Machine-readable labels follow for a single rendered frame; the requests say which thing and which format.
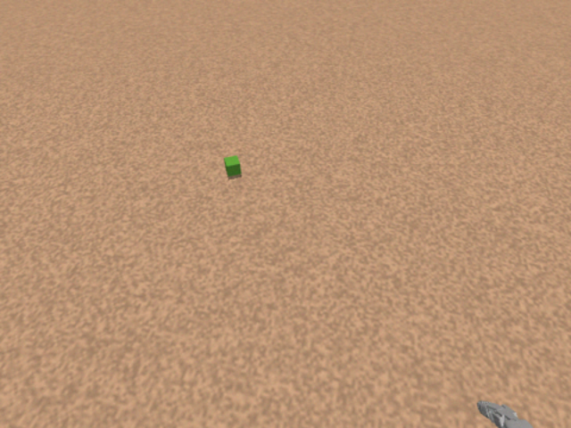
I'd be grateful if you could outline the cube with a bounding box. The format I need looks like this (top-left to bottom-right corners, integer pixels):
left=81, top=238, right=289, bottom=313
left=224, top=155, right=241, bottom=177

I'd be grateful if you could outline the right robot hand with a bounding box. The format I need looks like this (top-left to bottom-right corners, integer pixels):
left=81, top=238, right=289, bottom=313
left=477, top=401, right=533, bottom=428

